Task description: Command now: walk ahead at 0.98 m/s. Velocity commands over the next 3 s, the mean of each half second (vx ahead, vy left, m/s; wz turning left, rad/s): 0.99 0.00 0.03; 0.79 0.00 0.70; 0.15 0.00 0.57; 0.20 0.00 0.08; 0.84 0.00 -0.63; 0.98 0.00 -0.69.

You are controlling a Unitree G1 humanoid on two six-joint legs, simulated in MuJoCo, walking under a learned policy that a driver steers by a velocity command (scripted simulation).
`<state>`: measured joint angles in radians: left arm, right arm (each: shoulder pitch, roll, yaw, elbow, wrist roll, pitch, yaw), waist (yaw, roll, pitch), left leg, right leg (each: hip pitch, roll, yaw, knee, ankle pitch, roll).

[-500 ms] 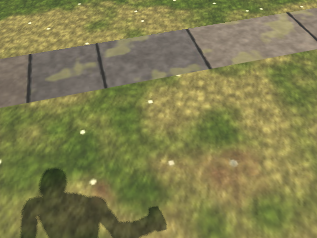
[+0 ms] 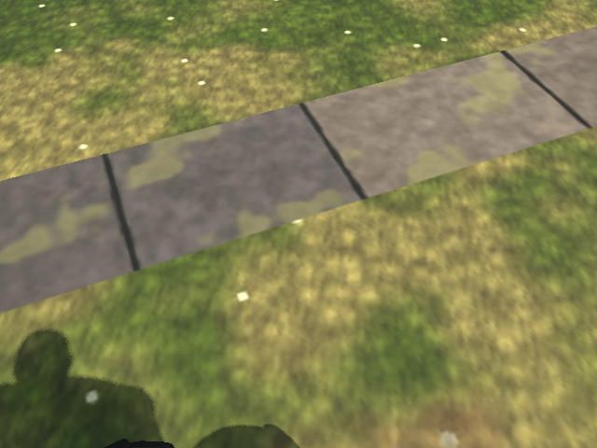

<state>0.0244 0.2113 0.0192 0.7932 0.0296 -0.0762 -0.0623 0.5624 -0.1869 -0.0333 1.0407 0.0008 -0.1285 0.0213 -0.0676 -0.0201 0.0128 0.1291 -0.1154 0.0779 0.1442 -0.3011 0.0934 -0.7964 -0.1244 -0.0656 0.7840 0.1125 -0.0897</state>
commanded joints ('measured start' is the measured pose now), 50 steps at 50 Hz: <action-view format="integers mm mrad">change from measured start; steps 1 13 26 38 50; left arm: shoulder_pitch -125 309 509 213 763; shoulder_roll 31 66 178 113 282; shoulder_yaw -10 50 40 1 8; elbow -79 124 200 -51 20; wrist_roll -14 11 -21 44 42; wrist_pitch -10 -34 -77 -33 -28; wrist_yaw -2 41 61 52 54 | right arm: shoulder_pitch -17 -237 -630 -202 -54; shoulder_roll -143 -94 -123 -183 -15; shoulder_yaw -12 0 30 -48 -10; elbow -55 -186 -334 -151 -292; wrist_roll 6 -24 -20 -4 -10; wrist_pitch -26 15 39 48 -62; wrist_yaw -14 -7 38 -21 92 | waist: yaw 36 69 95 115 243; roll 45 79 -51 -60 -267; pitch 162 -4 94 43 -477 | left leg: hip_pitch -197 -784 -660 -285 -791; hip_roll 253 202 94 222 -172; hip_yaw -66 -178 101 -501 -262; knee -164 1212 428 67 1248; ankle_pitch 691 65 452 312 -439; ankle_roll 53 43 57 248 -192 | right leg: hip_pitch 224 735 903 137 1450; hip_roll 70 -99 -20 20 -388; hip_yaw -70 438 -48 133 522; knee -182 -591 -721 498 -151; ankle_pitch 99 -469 655 -439 1308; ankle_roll -26 -153 -11 96 -437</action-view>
